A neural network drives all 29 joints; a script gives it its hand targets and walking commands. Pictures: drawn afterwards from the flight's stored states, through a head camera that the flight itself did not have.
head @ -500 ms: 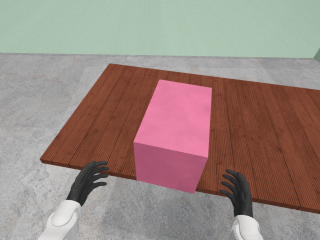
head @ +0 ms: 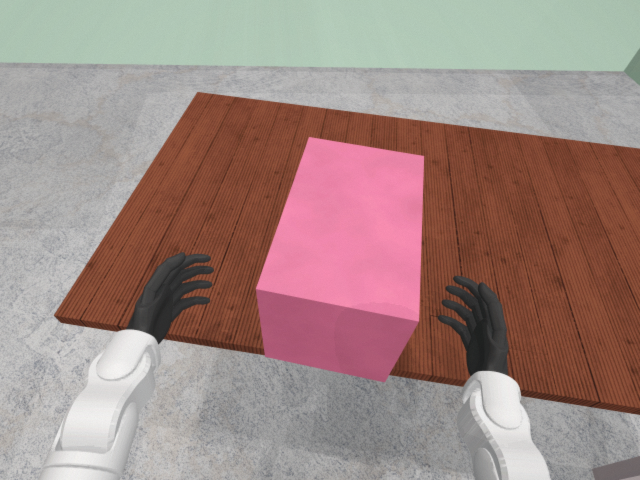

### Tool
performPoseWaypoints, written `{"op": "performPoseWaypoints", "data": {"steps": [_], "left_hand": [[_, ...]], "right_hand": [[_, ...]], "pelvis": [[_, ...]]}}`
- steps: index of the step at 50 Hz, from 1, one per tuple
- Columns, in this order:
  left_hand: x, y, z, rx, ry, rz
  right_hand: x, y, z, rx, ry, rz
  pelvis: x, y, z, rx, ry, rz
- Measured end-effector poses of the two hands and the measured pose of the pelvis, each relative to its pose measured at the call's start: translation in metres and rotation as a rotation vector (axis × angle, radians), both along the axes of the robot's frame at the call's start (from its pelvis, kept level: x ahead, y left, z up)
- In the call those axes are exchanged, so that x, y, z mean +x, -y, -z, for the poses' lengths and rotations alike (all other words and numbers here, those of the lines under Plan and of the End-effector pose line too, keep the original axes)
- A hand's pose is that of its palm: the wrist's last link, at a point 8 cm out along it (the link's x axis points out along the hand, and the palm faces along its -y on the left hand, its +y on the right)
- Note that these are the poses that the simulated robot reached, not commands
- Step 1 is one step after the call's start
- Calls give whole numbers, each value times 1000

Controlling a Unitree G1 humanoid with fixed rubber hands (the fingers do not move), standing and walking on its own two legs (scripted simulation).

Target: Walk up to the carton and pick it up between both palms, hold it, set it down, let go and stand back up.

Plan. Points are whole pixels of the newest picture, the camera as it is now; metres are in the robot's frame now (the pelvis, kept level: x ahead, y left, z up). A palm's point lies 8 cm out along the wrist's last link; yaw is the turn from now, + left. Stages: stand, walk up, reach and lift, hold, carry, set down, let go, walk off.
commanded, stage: reach and lift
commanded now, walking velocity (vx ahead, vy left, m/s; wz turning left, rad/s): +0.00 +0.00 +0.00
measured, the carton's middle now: (345, 255) +0.44 -0.04 -0.01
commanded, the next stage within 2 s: none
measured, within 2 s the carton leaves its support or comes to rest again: neither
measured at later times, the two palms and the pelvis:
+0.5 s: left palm (190, 236) +0.37 +0.17 +0.10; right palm (502, 295) +0.31 -0.21 +0.09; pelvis -0.03 +0.01 +0.00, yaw -1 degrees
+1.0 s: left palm (203, 182) +0.44 +0.16 +0.14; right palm (496, 235) +0.37 -0.20 +0.12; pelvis -0.02 -0.01 +0.00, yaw +1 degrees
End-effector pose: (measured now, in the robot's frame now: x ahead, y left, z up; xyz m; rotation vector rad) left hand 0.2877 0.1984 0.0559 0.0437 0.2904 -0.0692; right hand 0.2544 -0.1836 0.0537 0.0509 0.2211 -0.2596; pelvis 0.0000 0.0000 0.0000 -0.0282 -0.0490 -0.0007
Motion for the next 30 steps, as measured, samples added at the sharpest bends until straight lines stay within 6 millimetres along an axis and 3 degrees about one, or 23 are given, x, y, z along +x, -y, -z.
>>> {"op": "performPoseWaypoints", "data": {"steps": [16,30], "left_hand": [[55,15,-28,-7,-23,23],[101,39,-56,0,-6,24]], "right_hand": [[32,16,-23,-6,-16,28],[70,26,-41,8,-6,27]], "pelvis": [[-21,-10,1,2,-8,19],[-24,0,1,7,-63,11]]}}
